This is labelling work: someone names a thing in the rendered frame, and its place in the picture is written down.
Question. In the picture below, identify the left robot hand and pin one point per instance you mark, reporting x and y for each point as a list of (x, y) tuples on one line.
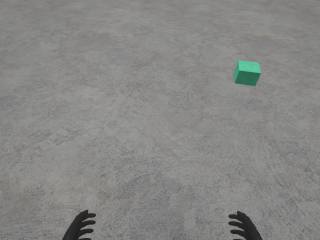
[(74, 231)]

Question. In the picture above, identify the right robot hand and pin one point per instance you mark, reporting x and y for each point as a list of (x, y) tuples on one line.
[(250, 231)]

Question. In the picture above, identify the carton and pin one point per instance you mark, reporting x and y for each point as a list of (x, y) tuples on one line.
[(247, 73)]

